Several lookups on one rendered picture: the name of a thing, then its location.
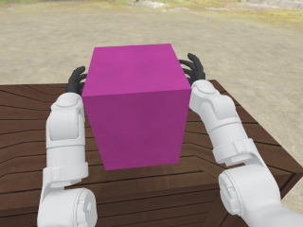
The left robot hand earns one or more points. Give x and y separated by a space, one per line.
74 83

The pedestal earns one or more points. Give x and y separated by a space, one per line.
184 194

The left robot forearm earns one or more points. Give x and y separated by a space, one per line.
65 143

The right robot upper arm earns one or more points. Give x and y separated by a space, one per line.
250 192

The left robot upper arm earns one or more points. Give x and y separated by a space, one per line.
69 208

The right robot hand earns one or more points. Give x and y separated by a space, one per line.
197 70

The carton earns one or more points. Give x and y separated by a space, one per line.
136 98

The right robot forearm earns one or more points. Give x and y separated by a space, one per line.
223 125

